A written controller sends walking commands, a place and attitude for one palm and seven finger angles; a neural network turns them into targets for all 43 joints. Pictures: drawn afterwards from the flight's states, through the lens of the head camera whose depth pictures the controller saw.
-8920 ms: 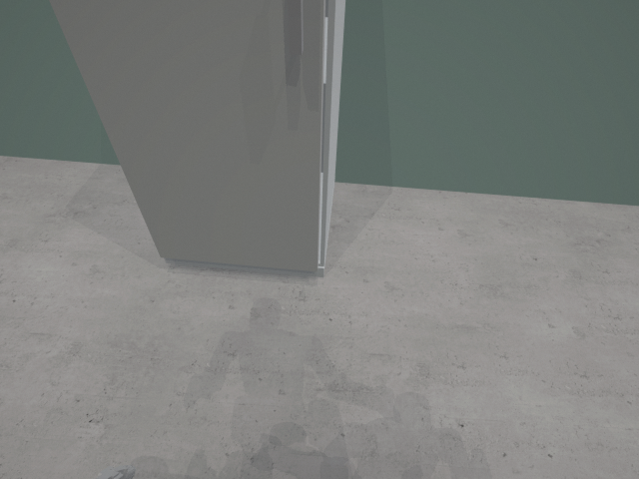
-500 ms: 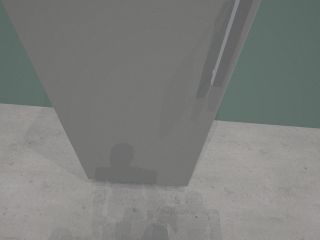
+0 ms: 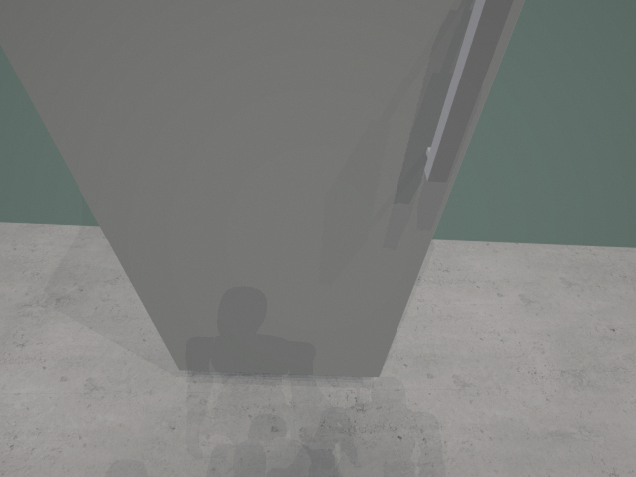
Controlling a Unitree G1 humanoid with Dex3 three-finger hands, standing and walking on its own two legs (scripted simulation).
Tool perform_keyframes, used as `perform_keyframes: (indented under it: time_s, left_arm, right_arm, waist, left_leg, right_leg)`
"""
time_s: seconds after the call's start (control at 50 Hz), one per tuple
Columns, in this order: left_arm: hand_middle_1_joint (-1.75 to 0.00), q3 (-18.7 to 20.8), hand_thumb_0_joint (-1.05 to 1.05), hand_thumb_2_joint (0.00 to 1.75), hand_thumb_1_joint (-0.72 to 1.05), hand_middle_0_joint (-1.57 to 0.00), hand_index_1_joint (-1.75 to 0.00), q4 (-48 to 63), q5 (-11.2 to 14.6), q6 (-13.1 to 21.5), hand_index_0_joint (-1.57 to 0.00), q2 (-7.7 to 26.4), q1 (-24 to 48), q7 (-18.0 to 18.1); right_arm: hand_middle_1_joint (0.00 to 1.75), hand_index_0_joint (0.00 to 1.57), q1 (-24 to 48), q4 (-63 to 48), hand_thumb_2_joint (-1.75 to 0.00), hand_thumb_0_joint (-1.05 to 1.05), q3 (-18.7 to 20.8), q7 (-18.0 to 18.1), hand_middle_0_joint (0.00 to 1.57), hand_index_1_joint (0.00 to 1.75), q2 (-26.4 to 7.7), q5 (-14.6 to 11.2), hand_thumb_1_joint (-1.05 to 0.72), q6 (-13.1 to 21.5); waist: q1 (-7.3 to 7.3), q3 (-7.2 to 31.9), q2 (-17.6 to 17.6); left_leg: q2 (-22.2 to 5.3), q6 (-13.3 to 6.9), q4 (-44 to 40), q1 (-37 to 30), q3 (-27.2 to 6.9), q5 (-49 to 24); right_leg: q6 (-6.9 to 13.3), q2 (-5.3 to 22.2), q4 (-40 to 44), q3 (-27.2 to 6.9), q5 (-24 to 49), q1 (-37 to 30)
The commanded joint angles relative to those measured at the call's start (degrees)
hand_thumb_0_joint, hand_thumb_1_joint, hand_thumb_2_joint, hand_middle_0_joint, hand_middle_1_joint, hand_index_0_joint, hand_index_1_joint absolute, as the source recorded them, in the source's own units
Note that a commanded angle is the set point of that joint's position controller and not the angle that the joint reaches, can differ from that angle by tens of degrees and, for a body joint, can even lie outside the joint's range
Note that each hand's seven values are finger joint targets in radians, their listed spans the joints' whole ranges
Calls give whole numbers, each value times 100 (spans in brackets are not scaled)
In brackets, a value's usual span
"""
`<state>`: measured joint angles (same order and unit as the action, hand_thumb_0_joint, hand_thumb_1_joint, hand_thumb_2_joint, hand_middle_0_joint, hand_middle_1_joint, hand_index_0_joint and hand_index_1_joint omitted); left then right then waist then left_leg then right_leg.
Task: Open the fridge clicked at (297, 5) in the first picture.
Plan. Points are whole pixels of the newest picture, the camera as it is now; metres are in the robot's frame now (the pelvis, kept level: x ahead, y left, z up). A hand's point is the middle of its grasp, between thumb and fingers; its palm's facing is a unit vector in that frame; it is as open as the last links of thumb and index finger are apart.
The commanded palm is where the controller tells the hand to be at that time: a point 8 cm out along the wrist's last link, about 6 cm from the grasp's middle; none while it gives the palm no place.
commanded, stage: come to a stop and stand still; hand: right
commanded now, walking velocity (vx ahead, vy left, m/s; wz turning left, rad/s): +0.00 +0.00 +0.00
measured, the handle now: (459, 81) +0.51 -0.13 +0.27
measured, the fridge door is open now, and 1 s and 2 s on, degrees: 0 0 0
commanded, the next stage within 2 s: look again from close up in 0.14 s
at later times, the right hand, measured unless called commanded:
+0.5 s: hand out of the picture +0.02 -0.17 -0.17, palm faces +0.03 +0.98 -0.21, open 7.4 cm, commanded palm none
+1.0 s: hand out of the picture +0.01 -0.17 -0.17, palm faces +0.03 +0.98 -0.20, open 7.4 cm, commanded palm none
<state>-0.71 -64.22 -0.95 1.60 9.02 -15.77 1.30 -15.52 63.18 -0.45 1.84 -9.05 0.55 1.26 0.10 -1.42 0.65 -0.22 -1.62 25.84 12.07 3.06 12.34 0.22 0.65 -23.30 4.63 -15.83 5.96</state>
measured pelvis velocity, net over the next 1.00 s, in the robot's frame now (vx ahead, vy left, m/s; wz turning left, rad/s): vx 0.00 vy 0.01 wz -0.01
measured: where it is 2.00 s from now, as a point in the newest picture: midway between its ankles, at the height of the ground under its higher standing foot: outside the picture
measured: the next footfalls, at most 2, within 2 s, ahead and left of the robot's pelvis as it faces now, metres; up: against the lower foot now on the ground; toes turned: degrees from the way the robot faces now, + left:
none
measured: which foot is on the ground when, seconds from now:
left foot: down 0.00-1.00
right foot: down 0.00-1.00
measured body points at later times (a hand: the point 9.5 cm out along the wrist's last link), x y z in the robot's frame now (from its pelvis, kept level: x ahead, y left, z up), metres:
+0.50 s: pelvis +0.00 +0.01 +0.00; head +0.01 +0.02 +0.45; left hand +0.00 +0.24 -0.16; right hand +0.02 -0.22 -0.15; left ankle +0.02 +0.10 -0.74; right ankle -0.03 -0.11 -0.74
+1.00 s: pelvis +0.00 +0.01 +0.00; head +0.01 +0.01 +0.45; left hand +0.00 +0.23 -0.16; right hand +0.01 -0.22 -0.16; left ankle +0.02 +0.10 -0.74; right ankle -0.03 -0.11 -0.74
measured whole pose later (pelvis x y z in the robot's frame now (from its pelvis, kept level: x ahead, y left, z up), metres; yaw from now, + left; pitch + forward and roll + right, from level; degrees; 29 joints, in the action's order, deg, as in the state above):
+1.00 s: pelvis +0.00 +0.01 +0.00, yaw -1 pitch -1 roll +0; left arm -0.8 -65.0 -1.1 1.5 9.1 -16.3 1.3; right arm -14.9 63.1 -0.1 1.4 -10.0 0.5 1.3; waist -0.1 -2.2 -0.3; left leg 0.7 -2.6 23.9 11.2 4.2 11.5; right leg -0.7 1.6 -22.3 3.6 -15.1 5.9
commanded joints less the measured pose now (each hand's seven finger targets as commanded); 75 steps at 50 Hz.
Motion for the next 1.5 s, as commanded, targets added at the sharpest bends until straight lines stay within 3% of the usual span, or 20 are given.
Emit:
perform_keyframes:
  time_s: [0.0,0.6,0.68,0.84,1.06,1.2,1.22,1.3,1.36,1.4,1.44,1.46,1.48]
  left_arm:
    - [-30,111,0,90,90,-20,-30,98,23,44,-20,570,-378,58]
    - [-30,105,0,90,90,-20,-30,29,4,27,-20,621,-433,52]
    - [-30,110,0,90,90,-20,-30,26,5,40,-20,623,-439,57]
    - [-30,119,0,90,90,-20,-30,38,2,25,-20,633,-424,56]
    - [-30,131,0,90,90,-20,-30,50,11,60,-20,678,-340,70]
    - [-30,132,0,90,90,-20,-30,55,12,64,-20,745,-279,72]
    - [-30,78,0,90,90,-20,-30,-2,-8,30,-20,522,-354,61]
    - [-30,91,0,90,90,-20,-30,3,-60,-62,-20,429,-549,11]
    - [-30,96,0,90,90,-20,-30,83,-63,-66,-20,324,-619,2]
    - [-30,102,0,90,90,-20,-30,120,-55,-24,-20,262,-667,-4]
    - [-30,106,0,90,90,-20,-30,102,-46,32,-20,196,-830,0]
    - [-30,112,0,90,90,-20,-30,60,-41,63,-20,178,-1013,2]
    - [-30,117,0,90,90,-20,-30,-34,-38,113,-20,244,-1227,24]
  right_arm:
    - [30,20,-217,-237,-90,0,110,32,20,30,-672,4,-90,94]
    - [30,20,-144,-275,-90,0,150,12,20,30,-806,-9,-90,88]
    - [30,20,-145,-266,-90,0,157,12,20,30,-813,-8,-90,100]
    - [30,20,-131,-256,-90,0,151,2,20,30,-808,-6,-90,80]
    - [30,20,-114,-233,-90,0,157,5,20,30,-819,8,-90,100]
    - [30,20,-85,-233,-90,0,156,1,20,30,-872,2,-90,104]
    - [30,20,-196,-165,-90,0,114,6,20,30,-636,2,-90,65]
    - [30,20,-396,-189,-90,0,191,-43,20,30,-662,56,-90,-39]
    - [30,20,-613,-236,-90,0,275,-64,20,30,-728,62,-90,-40]
    - [30,20,-773,-243,-90,0,330,-64,20,30,-748,40,-90,-17]
    - [30,20,-760,-289,-90,0,370,-67,20,30,-694,35,-90,9]
    - [30,20,-660,-321,-90,0,363,-80,20,30,-625,43,-90,21]
    - [30,20,-527,-381,-90,0,340,-100,20,30,-482,46,-90,25]
  waist:
    - [22,-167,-112]
    - [-28,-312,-59]
    - [-23,-198,-18]
    - [-20,-343,-98]
    - [-30,-177,-26]
    - [-31,-139,-64]
    - [-38,-161,-78]
    - [-80,-626,-322]
    - [-104,-835,-605]
    - [-115,-748,-672]
    - [-3,-792,-480]
    - [94,-760,-41]
    - [155,-713,495]
  left_leg:
    - [-667,-132,-465,-238,-742,-1121]
    - [-673,-165,-750,-283,-751,-426]
    - [-677,-171,-677,-364,-715,-728]
    - [-652,-157,-771,-216,-760,-286]
    - [-647,-154,-587,-369,-683,-977]
    - [-674,-147,-580,-416,-669,-1045]
    - [-659,-120,-605,-375,-649,-585]
    - [-661,-243,-798,18,-938,1727]
    - [-828,-446,-1029,91,-1290,2291]
    - [-1000,-623,-1113,59,-1497,2342]
    - [-968,-694,-901,352,-1380,2033]
    - [-774,-631,-497,503,-1058,1617]
    - [-446,-439,162,721,-569,900]
  right_leg:
    - [100,559,459,-492,774,417]
    - [65,533,531,-496,496,566]
    - [61,551,505,-502,674,501]
    - [72,540,542,-518,460,567]
    - [85,601,535,-550,856,446]
    - [90,612,550,-551,890,422]
    - [61,597,535,-489,558,442]
    - [132,382,243,-345,-938,931]
    - [141,222,-297,-168,-986,1250]
    - [132,165,-699,-47,-836,1307]
    - [149,233,-576,-48,-661,1019]
    - [193,319,-243,-167,-513,713]
    - [291,595,99,-548,108,332]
